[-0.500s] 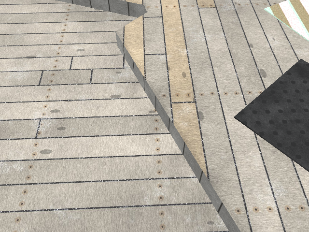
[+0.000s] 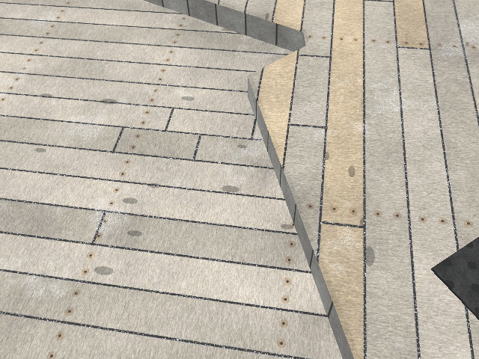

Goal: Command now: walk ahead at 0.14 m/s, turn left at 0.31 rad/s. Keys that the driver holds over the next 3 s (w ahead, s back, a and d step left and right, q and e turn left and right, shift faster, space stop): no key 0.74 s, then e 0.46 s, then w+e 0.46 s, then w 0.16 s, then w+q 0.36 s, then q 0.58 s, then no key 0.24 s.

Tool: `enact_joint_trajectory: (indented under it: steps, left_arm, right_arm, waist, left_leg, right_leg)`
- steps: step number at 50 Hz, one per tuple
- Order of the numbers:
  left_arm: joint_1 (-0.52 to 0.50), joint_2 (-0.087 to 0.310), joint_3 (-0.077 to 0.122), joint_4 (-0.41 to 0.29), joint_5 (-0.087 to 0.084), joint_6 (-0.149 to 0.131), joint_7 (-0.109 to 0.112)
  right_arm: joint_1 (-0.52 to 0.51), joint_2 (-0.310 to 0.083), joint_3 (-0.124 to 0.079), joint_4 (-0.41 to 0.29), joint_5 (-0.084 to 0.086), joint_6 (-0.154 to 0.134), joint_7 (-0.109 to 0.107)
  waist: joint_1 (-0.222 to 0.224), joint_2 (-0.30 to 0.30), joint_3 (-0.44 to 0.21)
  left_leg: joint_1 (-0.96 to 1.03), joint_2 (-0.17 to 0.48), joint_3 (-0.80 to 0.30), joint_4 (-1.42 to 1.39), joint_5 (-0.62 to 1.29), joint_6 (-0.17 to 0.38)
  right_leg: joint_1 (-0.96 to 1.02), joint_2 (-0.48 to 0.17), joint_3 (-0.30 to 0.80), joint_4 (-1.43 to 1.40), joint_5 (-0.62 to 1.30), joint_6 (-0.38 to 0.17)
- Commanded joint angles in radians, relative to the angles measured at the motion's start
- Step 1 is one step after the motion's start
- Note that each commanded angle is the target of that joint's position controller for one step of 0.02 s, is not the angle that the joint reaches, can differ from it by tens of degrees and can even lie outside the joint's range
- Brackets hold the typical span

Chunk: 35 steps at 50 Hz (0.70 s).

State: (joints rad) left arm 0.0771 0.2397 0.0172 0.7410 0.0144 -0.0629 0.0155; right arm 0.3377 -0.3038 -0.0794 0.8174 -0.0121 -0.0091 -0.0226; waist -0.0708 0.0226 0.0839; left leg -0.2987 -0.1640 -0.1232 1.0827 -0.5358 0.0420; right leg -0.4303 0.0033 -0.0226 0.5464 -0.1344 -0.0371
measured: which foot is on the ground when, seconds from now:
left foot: up 0.00-0.30, down 0.32-1.00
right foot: down 0.00-1.00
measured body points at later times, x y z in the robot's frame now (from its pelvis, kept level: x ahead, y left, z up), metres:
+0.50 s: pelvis +0.04 +0.02 +0.02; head +0.03 +0.02 +0.47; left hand +0.08 +0.27 -0.13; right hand +0.13 -0.22 -0.12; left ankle +0.02 +0.12 -0.73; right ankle +0.10 -0.10 -0.73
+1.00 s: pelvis +0.06 +0.02 +0.00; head +0.08 +0.01 +0.45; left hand +0.11 +0.27 -0.15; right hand +0.08 -0.25 -0.15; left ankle +0.03 +0.12 -0.73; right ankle +0.10 -0.09 -0.73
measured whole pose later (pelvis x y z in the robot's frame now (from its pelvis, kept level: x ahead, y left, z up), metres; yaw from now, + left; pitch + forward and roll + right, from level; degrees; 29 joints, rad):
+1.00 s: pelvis +0.06 +0.02 +0.00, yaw -4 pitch -1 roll +2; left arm 0.25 0.21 0.04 1.04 0.02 0.02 0.02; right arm 0.24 -0.23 -0.06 1.02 -0.02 0.02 -0.07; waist 0.02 -0.02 0.05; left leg -0.15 -0.04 0.07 0.53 -0.36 0.03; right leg -0.34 -0.01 0.03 0.62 -0.26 -0.03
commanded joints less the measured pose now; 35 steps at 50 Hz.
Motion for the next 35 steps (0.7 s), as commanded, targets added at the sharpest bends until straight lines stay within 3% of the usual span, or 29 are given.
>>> enact_joint_trajectory:
  steps: [1, 2, 5, 9, 12, 14, 15, 16, 17, 18, 19, 21, 28, 35]
  left_arm:
    - [0.099, 0.07, 0.014, -0.027, -0.008, 0.003, 0.007]
    - [0.106, 0.089, 0.018, -0.009, -0.005, 0.004, 0.009]
    - [0.12, 0.107, 0.021, 0.019, -0.001, -0.003, 0.004]
    - [0.109, 0.108, 0.018, 0.036, 0.004, 0.012, 0.002]
    - [0.139, 0.133, 0.028, 0.058, 0.006, 0.038, -0.003]
    - [0.133, 0.139, 0.029, 0.064, -0.002, 0.057, -0.002]
    - [0.159, 0.131, 0.027, 0.076, 0.0, 0.061, 0.0]
    - [0.176, 0.105, 0.021, 0.075, 0.001, 0.059, -0.003]
    - [0.222, 0.058, 0.012, 0.072, -0.015, 0.055, -0.007]
    - [0.207, 0.05, 0.007, 0.099, -0.016, 0.06, -0.005]
    - [0.188, 0.063, 0.011, 0.109, -0.013, 0.06, -0.005]
    - [0.2, 0.094, 0.023, 0.142, -0.006, 0.057, -0.008]
    - [0.216, 0.057, 0.015, 0.236, -0.005, 0.052, 0.001]
    - [0.224, 0.047, 0.012, 0.306, -0.005, 0.054, 0.013]
  right_arm:
    - [0.069, -0.068, -0.014, -0.038, -0.021, 0.023, 0.015]
    - [0.082, -0.054, -0.01, -0.03, -0.019, 0.037, 0.026]
    - [0.087, -0.033, 0.0, -0.021, -0.01, 0.052, 0.028]
    - [0.01, -0.008, 0.023, -0.015, -0.014, 0.071, 0.026]
    - [-0.043, -0.012, 0.033, -0.011, -0.01, 0.071, 0.023]
    - [-0.027, -0.002, 0.04, 0.009, -0.013, 0.059, 0.017]
    - [-0.041, -0.011, 0.042, 0.01, -0.016, 0.048, 0.012]
    - [-0.045, -0.04, 0.042, 0.006, -0.028, 0.033, 0.006]
    - [-0.105, -0.111, 0.031, -0.009, -0.023, 0.024, 0.0]
    - [-0.136, -0.057, 0.046, 0.005, -0.005, 0.015, 0.008]
    - [-0.157, -0.023, 0.056, 0.014, -0.003, 0.006, 0.01]
    - [-0.137, -0.03, 0.054, 0.042, -0.002, 0.001, 0.005]
    - [-0.081, -0.012, 0.051, 0.12, 0.005, -0.007, -0.003]
    - [-0.065, 0.002, 0.054, 0.183, 0.007, -0.01, -0.009]
  waist:
    - [0.046, -0.11, -0.172]
    - [0.04, -0.143, -0.162]
    - [0.019, -0.141, -0.188]
    - [0.034, -0.185, -0.171]
    - [0.065, -0.204, -0.143]
    - [0.043, -0.164, -0.114]
    - [0.043, -0.125, -0.091]
    - [0.054, -0.054, -0.088]
    - [0.116, 0.092, -0.076]
    - [0.108, 0.097, -0.067]
    - [0.114, 0.087, -0.043]
    - [0.106, 0.101, -0.032]
    - [0.086, -0.008, -0.025]
    - [0.083, -0.027, -0.037]
  left_leg:
    - [-0.166, 0.098, -0.011, 0.099, 0.064, -0.037]
    - [-0.12, 0.084, 0.004, 0.09, 0.088, -0.048]
    - [-0.061, 0.069, 0.007, -0.001, 0.119, -0.056]
    - [0.015, 0.114, 0.062, -0.243, 0.15, -0.053]
    - [0.07, 0.121, 0.11, -0.398, 0.168, -0.046]
    - [0.165, 0.121, 0.132, -0.586, 0.259, -0.025]
    - [0.214, 0.138, 0.098, -0.692, 0.316, -0.008]
    - [0.248, 0.236, -0.026, -0.77, 0.319, 0.015]
    - [0.148, 0.365, -0.191, -0.825, 0.298, 0.06]
    - [-0.043, 0.373, -0.176, -0.852, 0.207, 0.07]
    - [-0.075, 0.313, -0.136, -0.859, 0.133, 0.037]
    - [-0.043, 0.262, -0.091, -0.866, 0.145, 0.009]
    - [0.058, 0.248, -0.053, -0.831, 0.289, 0.025]
    - [0.099, 0.239, -0.026, -0.811, 0.386, 0.027]
  right_leg:
    - [0.297, -0.289, 0.269, -0.196, 0.554, -0.165]
    - [0.245, -0.258, 0.217, -0.21, 0.572, -0.16]
    - [0.209, -0.246, 0.156, -0.216, 0.607, -0.165]
    - [0.145, -0.222, 0.131, -0.261, 0.278, -0.152]
    - [0.12, -0.211, 0.165, -0.279, -0.014, -0.144]
    - [0.066, -0.202, 0.174, -0.256, -0.131, -0.113]
    - [0.024, -0.195, 0.178, -0.249, -0.17, -0.071]
    - [-0.007, -0.168, 0.159, -0.204, -0.185, -0.021]
    - [0.023, -0.057, 0.052, -0.154, -0.185, 0.025]
    - [0.233, -0.048, 0.036, -0.17, -0.122, 0.036]
    - [0.293, -0.057, 0.051, -0.18, -0.052, 0.042]
    - [0.301, -0.075, 0.06, -0.176, -0.004, 0.033]
    - [0.273, -0.092, 0.072, -0.214, 0.022, 0.037]
    - [0.296, -0.103, 0.076, -0.213, 0.058, 0.03]
Next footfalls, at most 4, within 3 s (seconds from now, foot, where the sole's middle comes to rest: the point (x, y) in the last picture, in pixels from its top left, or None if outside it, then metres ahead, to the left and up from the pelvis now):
0.32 left None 0.06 0.12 -0.76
1.38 left None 0.11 0.12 -0.76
1.86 right None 0.24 -0.18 -0.76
2.32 left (328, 259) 0.64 -0.23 -0.64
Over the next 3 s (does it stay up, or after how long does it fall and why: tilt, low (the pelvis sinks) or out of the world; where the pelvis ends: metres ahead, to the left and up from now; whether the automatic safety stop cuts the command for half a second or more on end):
stays up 0.67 -0.29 0.14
